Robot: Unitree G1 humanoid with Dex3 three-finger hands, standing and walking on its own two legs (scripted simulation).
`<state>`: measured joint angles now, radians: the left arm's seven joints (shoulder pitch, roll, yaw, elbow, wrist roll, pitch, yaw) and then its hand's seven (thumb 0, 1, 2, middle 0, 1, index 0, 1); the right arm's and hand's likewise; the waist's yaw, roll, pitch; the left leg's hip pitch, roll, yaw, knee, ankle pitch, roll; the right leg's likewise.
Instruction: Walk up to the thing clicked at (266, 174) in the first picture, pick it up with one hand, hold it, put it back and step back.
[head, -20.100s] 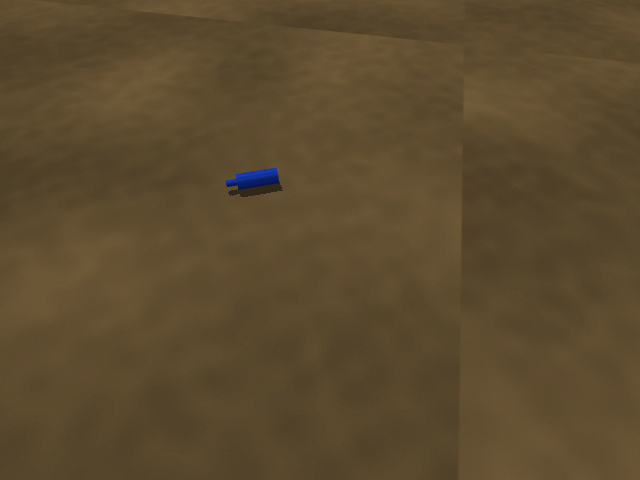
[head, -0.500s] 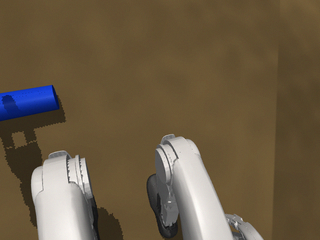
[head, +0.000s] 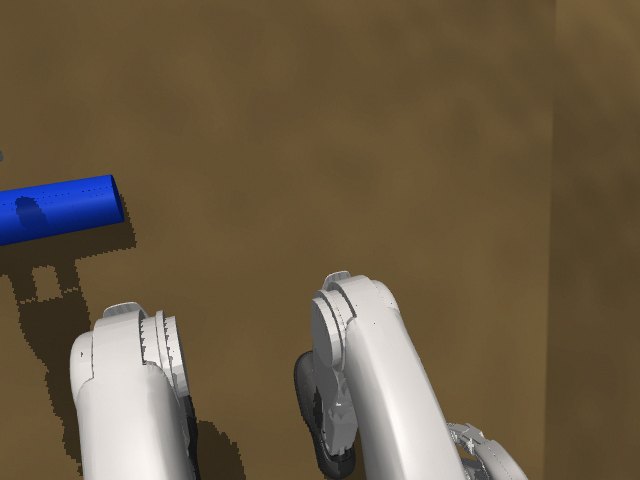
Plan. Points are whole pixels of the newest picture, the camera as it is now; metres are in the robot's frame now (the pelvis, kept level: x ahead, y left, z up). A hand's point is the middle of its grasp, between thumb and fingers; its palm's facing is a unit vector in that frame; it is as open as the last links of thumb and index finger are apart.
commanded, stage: rise first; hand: left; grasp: from above
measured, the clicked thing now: (24, 214) +0.47 +0.34 -0.29
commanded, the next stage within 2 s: approach in 0.12 s
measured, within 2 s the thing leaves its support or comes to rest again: neither
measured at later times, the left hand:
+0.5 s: hand (9, 202) +0.45 +0.31 -0.17, palm faces -0.43 -0.07 -0.90, open 14.3 cm
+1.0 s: hand out of the picture +0.45 +0.33 -0.18, palm faces -0.49 -0.09 -0.87, open 14.3 cm
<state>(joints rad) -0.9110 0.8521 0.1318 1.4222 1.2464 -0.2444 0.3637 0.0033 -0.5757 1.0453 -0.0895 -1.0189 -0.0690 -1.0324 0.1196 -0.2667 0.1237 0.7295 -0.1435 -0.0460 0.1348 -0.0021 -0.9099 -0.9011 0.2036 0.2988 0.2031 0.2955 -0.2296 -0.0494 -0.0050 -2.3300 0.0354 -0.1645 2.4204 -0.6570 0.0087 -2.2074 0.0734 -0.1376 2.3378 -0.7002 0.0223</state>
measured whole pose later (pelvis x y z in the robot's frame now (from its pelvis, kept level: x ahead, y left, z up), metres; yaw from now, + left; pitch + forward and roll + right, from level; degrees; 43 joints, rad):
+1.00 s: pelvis +0.00 +0.00 +0.00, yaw +0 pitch +32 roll -9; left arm -0.92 0.83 0.08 1.35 1.16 -0.16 0.28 0.00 -0.59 1.06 -0.09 -1.03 -0.06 -1.04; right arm 0.19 -0.27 0.14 0.71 -0.14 -0.05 0.14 0.00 -0.91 -0.90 0.20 0.30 0.20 0.30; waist -0.25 -0.03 0.03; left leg -2.34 0.04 -0.16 2.43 -0.66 0.00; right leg -2.23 0.08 -0.14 2.35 -0.70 0.02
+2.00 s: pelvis +0.00 +0.00 -0.02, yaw -4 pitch +28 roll -13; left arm -1.01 0.98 0.15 1.66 1.27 -0.23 0.55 0.00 -0.58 1.06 -0.08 -0.94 -0.04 -0.97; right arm 0.13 -0.32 0.26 0.68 -0.23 -0.19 0.21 0.00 -0.90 -0.90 0.20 0.30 0.20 0.30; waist -0.35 -0.13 0.13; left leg -2.36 0.05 -0.24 2.53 -0.69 0.00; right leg -2.22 0.11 -0.20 2.40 -0.69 0.03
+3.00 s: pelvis +0.00 +0.01 -0.02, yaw -5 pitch +26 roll -14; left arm -1.01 1.03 0.12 1.70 1.23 -0.23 0.57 0.00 -0.20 0.87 -0.29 -0.94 -0.30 -0.93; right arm 0.10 -0.33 0.31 0.67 -0.25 -0.22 0.23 0.00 -0.90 -0.90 0.20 0.30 0.20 0.30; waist -0.36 -0.15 0.17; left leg -2.34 0.05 -0.27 2.54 -0.69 0.00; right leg -2.20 0.12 -0.22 2.38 -0.68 0.04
